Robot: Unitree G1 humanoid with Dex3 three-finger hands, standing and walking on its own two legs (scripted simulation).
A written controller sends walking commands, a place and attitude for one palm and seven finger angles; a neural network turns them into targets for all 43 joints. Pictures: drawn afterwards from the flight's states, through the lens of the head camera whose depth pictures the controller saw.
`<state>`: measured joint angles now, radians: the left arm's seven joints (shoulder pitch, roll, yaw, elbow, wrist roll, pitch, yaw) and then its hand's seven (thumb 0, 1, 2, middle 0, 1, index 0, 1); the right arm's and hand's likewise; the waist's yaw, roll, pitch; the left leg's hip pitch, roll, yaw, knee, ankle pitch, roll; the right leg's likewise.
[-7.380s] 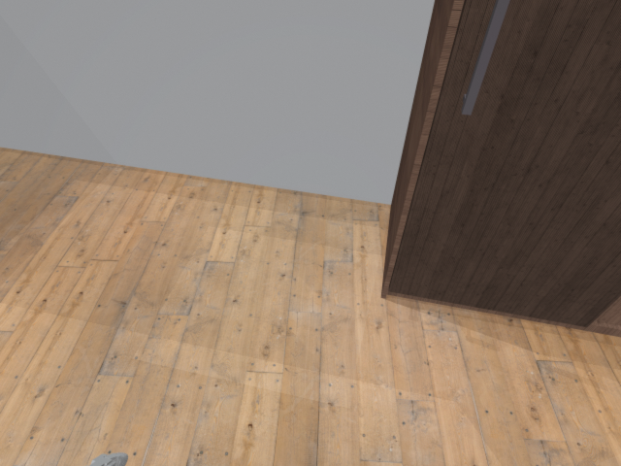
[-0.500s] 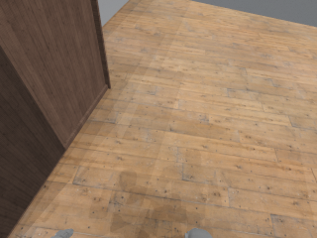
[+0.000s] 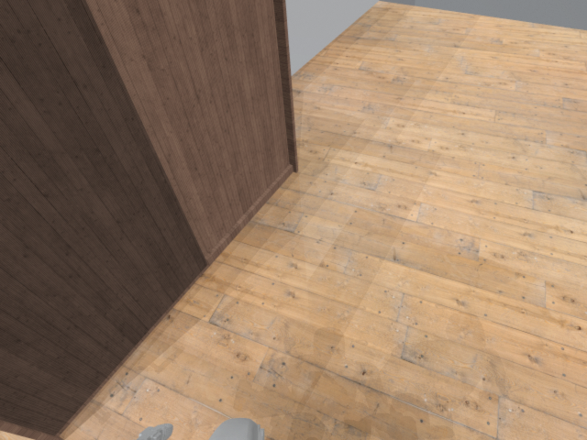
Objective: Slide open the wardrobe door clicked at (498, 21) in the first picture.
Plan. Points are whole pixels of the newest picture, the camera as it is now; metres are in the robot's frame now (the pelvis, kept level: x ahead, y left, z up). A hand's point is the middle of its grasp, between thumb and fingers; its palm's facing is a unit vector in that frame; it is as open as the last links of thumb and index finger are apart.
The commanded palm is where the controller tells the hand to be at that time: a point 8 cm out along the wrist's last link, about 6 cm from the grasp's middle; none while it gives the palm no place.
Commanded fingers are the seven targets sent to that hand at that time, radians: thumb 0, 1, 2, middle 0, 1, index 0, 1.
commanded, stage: turn to face it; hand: left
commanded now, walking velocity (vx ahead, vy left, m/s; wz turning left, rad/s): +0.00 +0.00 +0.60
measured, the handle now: out of the picture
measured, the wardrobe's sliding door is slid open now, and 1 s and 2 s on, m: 0.00 0.00 0.00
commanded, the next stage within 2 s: take the last steps up to it in 1.68 s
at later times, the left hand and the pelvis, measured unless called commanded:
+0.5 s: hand out of the picture +0.02 +0.31 -0.17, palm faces +0.31 -0.92 -0.24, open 7.4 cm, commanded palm none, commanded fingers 0.00 0.90 0.90 -0.20 -0.30 -0.20 -0.30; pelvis +0.00 +0.07 +0.00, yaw +16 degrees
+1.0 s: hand out of the picture -0.02 +0.23 -0.14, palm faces +0.54 -0.79 -0.29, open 7.4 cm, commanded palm none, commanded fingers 0.00 0.90 0.90 -0.20 -0.30 -0.20 -0.30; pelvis +0.00 +0.00 +0.00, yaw +36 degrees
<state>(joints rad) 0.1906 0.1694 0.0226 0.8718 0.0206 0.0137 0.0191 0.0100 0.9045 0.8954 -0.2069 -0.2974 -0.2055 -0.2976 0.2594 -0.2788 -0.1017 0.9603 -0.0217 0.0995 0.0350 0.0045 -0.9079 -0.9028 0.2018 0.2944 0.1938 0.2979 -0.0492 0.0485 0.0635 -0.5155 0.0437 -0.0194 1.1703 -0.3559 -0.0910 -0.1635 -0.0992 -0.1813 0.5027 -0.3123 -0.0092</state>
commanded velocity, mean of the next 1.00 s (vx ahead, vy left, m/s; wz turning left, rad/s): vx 0.00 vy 0.00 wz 0.60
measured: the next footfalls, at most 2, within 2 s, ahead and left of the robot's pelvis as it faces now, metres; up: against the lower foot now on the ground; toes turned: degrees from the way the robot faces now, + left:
left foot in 0.22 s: +0.03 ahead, +0.16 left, +0.00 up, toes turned +14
right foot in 0.80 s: +0.10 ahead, -0.07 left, +0.00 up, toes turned +26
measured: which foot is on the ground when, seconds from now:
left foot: up 0.00-0.20, down 0.22-0.80, up 0.82-1.00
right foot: down 0.00-0.22, up 0.24-0.78, down 0.80-1.00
